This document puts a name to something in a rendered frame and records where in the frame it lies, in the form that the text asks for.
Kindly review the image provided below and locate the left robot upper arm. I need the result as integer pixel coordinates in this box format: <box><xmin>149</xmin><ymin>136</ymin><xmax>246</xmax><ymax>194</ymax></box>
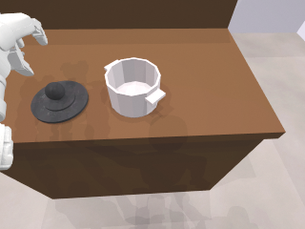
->
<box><xmin>0</xmin><ymin>123</ymin><xmax>13</xmax><ymax>171</ymax></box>

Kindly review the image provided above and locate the robot left hand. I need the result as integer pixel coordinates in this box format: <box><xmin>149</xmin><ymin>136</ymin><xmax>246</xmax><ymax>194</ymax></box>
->
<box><xmin>0</xmin><ymin>12</ymin><xmax>48</xmax><ymax>76</ymax></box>

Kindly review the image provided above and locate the left robot forearm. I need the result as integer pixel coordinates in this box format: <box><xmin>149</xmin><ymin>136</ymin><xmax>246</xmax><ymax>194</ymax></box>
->
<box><xmin>0</xmin><ymin>21</ymin><xmax>16</xmax><ymax>122</ymax></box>

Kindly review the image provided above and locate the pot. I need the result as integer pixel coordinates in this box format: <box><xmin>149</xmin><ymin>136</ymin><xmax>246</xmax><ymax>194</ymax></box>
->
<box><xmin>104</xmin><ymin>57</ymin><xmax>166</xmax><ymax>118</ymax></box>

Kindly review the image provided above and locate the knob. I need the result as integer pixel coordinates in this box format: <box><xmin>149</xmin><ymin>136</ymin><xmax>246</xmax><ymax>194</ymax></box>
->
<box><xmin>45</xmin><ymin>82</ymin><xmax>66</xmax><ymax>100</ymax></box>

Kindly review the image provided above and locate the table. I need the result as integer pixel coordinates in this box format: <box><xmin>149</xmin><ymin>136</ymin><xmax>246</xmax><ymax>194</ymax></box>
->
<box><xmin>0</xmin><ymin>0</ymin><xmax>286</xmax><ymax>199</ymax></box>

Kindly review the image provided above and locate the lid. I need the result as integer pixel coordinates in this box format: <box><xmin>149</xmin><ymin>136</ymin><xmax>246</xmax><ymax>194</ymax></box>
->
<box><xmin>30</xmin><ymin>80</ymin><xmax>89</xmax><ymax>124</ymax></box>

